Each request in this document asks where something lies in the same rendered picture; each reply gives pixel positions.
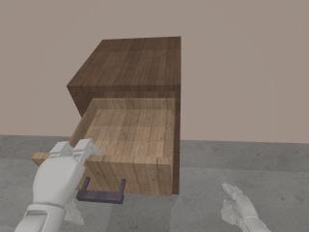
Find robot right hand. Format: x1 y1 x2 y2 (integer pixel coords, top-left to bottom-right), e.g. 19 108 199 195
221 183 259 230

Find robot right forearm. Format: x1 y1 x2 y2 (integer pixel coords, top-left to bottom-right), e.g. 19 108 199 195
241 217 271 232

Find cabinet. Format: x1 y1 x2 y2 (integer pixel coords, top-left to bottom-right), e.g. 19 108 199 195
67 36 182 195

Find robot left hand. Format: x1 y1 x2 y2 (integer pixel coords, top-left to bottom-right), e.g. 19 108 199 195
33 138 101 225

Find robot left forearm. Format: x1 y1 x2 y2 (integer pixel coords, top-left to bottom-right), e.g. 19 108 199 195
14 202 67 232

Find drawer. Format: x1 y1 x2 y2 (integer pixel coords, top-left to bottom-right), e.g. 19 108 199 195
31 98 175 196

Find handle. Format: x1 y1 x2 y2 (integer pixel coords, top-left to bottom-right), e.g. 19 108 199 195
75 177 126 205

